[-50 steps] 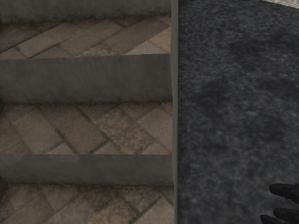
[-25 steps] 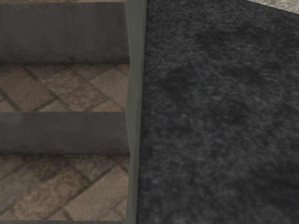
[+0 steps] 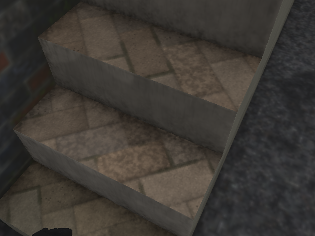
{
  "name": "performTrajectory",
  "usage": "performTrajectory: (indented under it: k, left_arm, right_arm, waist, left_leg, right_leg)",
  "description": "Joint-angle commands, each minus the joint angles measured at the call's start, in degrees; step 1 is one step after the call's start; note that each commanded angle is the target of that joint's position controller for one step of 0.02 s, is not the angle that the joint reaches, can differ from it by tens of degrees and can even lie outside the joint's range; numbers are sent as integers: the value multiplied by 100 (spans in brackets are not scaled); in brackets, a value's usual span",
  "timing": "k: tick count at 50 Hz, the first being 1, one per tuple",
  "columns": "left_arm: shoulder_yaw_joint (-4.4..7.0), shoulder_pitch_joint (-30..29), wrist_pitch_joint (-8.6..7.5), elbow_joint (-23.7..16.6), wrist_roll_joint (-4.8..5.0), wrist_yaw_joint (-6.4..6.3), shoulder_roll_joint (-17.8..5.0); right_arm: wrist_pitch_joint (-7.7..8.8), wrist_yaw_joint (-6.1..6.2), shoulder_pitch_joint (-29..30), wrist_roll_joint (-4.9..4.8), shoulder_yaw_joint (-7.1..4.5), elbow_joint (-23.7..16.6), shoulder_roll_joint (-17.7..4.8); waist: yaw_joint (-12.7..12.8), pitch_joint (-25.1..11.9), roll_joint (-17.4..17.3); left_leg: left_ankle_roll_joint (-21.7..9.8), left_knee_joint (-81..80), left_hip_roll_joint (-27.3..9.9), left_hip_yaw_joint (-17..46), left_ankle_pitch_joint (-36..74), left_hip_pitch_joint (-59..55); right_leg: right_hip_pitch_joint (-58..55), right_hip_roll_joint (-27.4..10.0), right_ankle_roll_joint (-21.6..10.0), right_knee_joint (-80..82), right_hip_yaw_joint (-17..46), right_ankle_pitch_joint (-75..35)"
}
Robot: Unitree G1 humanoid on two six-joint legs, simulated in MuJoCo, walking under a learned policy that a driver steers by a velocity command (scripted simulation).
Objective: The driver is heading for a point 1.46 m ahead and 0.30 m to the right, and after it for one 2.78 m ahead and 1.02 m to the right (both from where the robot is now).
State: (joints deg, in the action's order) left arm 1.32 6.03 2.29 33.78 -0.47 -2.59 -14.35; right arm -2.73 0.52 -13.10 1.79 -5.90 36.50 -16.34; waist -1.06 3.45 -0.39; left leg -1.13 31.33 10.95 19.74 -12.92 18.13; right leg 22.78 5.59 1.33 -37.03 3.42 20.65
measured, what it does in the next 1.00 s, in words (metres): steps on the spot: right foot, then left foot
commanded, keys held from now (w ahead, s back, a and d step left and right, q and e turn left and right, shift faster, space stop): w+shift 0.66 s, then w+e+shift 0.34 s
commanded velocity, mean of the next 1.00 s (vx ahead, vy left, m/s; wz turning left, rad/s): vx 0.00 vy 0.00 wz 0.01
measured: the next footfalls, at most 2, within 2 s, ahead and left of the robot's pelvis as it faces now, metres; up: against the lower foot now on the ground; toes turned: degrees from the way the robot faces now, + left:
right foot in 0.02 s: +0.08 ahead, -0.08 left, +0.00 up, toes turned +6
left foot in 0.44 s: -0.05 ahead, +0.08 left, +0.00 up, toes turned +5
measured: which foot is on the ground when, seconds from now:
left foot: down 0.00-0.02, up 0.04-0.42, down 0.44-1.00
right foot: up 0.00-0.00, down 0.02-0.78, up 0.80-1.00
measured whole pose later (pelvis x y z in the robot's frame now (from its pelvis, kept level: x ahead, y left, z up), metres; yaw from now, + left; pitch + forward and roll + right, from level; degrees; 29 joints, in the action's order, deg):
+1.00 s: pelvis -0.04 -0.05 -0.01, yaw -5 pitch +0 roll +2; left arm 4.8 13.1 2.7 49.7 -0.8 0.8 -14.1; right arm -0.6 4.8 -9.2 1.5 -3.1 49.7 -14.9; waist 2.7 5.1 -0.8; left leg 0.4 31.6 -2.7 -9.8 -21.6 9.2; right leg 22.7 -1.7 -0.8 -47.0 -2.9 25.5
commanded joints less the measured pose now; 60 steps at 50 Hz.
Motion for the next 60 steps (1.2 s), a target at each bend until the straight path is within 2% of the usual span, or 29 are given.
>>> performTrajectory:
  k: [1,2,3,5,6,9,13,19,22,23,24,26,29,31,34,36,39,41,43,47,50,51,52,53,54,55,56,58,60]
  left_arm:
    - [247,318,-243,-104,-64,-205,-612]
    - [277,190,-234,-313,-134,-204,-960]
    - [289,121,-164,-420,-145,-158,-834]
    - [126,-443,-221,-459,-186,-46,-219]
    - [162,-451,-257,-345,-227,-33,-261]
    - [202,137,-434,-108,-161,-46,-482]
    - [162,451,-581,242,-74,-74,-391]
    - [247,1003,-375,764,-169,-46,-480]
    - [221,968,-346,887,-111,6,-305]
    - [187,1079,-347,910,-111,100,-45]
    - [162,885,-311,1015,-99,107,23]
    - [144,939,-247,1230,-162,135,95]
    - [202,781,-364,1501,-196,177,-229]
    - [208,1044,-413,1820,-86,215,-174]
    - [176,1055,-385,2136,-121,200,-97]
    - [216,750,-363,2096,-124,197,-211]
    - [287,694,-312,1891,-87,201,-294]
    - [329,767,-244,1774,-143,213,-238]
    - [413,590,-119,1561,-152,200,-272]
    - [370,738,23,1379,-86,313,-183]
    - [401,970,6,1256,24,407,-304]
    - [423,1142,-50,1220,-14,367,-359]
    - [557,1406,-154,1173,-87,305,-960]
    - [730,1683,-146,1081,-76,288,-1875]
    - [733,1904,-85,1107,-9,282,-1733]
    - [750,1298,9,918,-79,239,-1688]
    - [665,824,80,843,-69,200,-1402]
    - [509,351,125,613,-24,170,-932]
    - [520,683,98,613,-12,141,-1026]
  right_arm:
    - [79,-17,-3,-102,-159,-290,-408]
    - [33,15,-421,-163,-102,-325,-115]
    - [17,75,-503,12,-298,-319,-779]
    - [-50,153,-549,240,-308,-123,-617]
    - [-113,109,-516,212,-230,-76,-461]
    - [-131,-23,-33,47,-134,-157,-413]
    - [-240,-35,177,-45,-38,-14,-283]
    - [-111,133,107,-146,154,408,-90]
    - [105,124,-175,3,264,758,-30]
    - [195,174,-207,100,328,764,-104]
    - [290,178,-65,33,490,760,131]
    - [470,193,863,14,621,671,354]
    - [570,198,332,-58,539,867,-36]
    - [558,194,47,-128,554,1097,38]
    - [506,204,106,-99,595,1213,215]
    - [473,274,126,-99,496,1216,-12]
    - [348,407,-69,-152,262,1219,-458]
    - [245,480,-44,-153,184,1126,-460]
    - [246,540,54,-72,221,1051,-291]
    - [312,557,624,6,160,983,-472]
    - [245,334,475,-71,112,997,-557]
    - [205,291,353,-164,122,1043,-599]
    - [205,210,281,-97,147,920,-524]
    - [153,187,486,-83,302,411,-3]
    - [140,172,496,-61,330,504,-24]
    - [203,197,508,-123,361,464,-18]
    - [275,214,786,-78,282,515,-375]
    - [258,169,623,40,261,536,-359]
    - [168,106,473,28,300,439,-217]
  waist:
    - [104,-682,9]
    - [-22,-894,1609]
    - [63,-1167,1563]
    - [-284,-756,763]
    - [-373,-647,55]
    - [-34,-668,57]
    - [129,-716,897]
    - [405,-675,1280]
    - [209,-470,526]
    - [300,-555,-261]
    - [143,-123,-808]
    - [562,22,-635]
    - [309,-241,-474]
    - [296,-332,-495]
    - [288,-147,-283]
    - [206,-15,-172]
    - [203,-125,-452]
    - [116,-7,-801]
    - [105,335,-523]
    - [408,-101,-384]
    - [312,-680,-525]
    - [490,-821,-115]
    - [603,-827,1033]
    - [537,-1246,2345]
    - [548,-1408,1038]
    - [435,-1164,884]
    - [239,-263,129]
    - [128,-361,723]
    - [146,-695,392]
  left_leg:
    - [-154,478,-748,717,-797,531]
    - [164,2497,69,-731,-2259,1583]
    - [365,4450,28,-1317,-2434,1517]
    - [371,6832,-198,-1206,-1670,1472]
    - [376,6942,-229,-1266,-1157,1428]
    - [516,6148,-136,-1191,-669,1642]
    - [536,3675,-190,-1099,-1183,1174]
    - [66,77,-615,-2048,-1642,-543]
    - [-316,-1630,-1137,-1458,65,-1855]
    - [-446,-1675,-2122,-311,219,-2189]
    - [-1022,-1856,-3041,70,428,-163]
    - [-715,-1654,-2413,-624,815,328]
    - [-263,-1250,-1908,-902,1800,-596]
    - [-199,-1250,-1830,-1053,1738,-989]
    - [-200,-1318,-1744,-1232,877,-902]
    - [-231,-1246,-1681,-1387,686,-955]
    - [-572,-1116,-2076,-1424,1017,-1022]
    - [-1167,-1269,-2823,-1132,1276,-698]
    - [-1767,-1336,-3468,-1002,2691,-556]
    - [-996,-800,-2812,-2029,3168,-1183]
    - [-606,408,-2523,-2677,3133,-1442]
    - [-342,1439,-2276,-2987,2670,-1056]
    - [80,2883,-1778,-3135,205,331]
    - [414,4192,-588,-2648,-2960,1723]
    - [381,5158,-918,-1686,-2610,1711]
    - [343,5144,-978,-1562,-2038,1923]
    - [352,4319,-1269,-1501,-1278,2011]
    - [337,4247,-1030,-1861,-884,1574]
    - [322,4285,-894,-1799,-793,1458]
  right_leg:
    - [-1715,-709,-80,1822,474,-911]
    - [-2173,-2341,-560,2050,2238,-1674]
    - [-1304,-2853,-1222,2207,2963,-2387]
    - [-232,-2268,-1619,1853,2059,-2195]
    - [-75,-1802,-1393,1610,1293,-1934]
    - [-858,-1458,-1129,1384,778,-2513]
    - [-1735,-1521,-909,1781,906,-1841]
    - [-1578,-1580,-1205,1929,907,-1792]
    - [-375,-1348,-661,1668,717,-773]
    - [302,-998,-399,845,270,87]
    - [-626,-838,-241,453,-148,103]
    - [-1411,-887,-228,510,-160,-628]
    - [-1480,-1016,-199,1297,-57,-1877]
    - [-1311,-1012,-243,1435,24,-1713]
    - [-1290,-1027,-253,1676,137,-1718]
    - [-910,-928,-297,1447,210,-1780]
    - [-276,-594,-304,368,-60,-1201]
    - [227,-444,-290,-1208,-343,350]
    - [949,-732,-228,-2810,-428,1525]
    - [484,-946,-146,-1457,-408,687]
    - [-481,-500,-283,-60,-973,60]
    - [-1153,-259,-408,867,-840,-646]
    - [-1966,-1081,-752,1526,752,-2749]
    - [-2330,-2647,-1904,1788,3474,-5792]
    - [-2378,-2568,-2280,1545,3297,-5936]
    - [-1847,-2446,-2379,1709,3092,-3772]
    - [-1248,-1942,-1914,1810,2343,-2502]
    - [-1044,-1287,-1412,1568,1712,-3120]
    - [-1152,-1245,-1372,1423,1661,-3846]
